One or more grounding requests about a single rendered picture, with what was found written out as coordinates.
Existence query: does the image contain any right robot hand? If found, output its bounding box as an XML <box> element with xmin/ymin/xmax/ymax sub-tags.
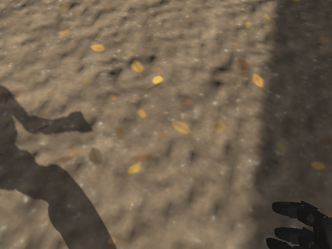
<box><xmin>266</xmin><ymin>201</ymin><xmax>332</xmax><ymax>249</ymax></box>

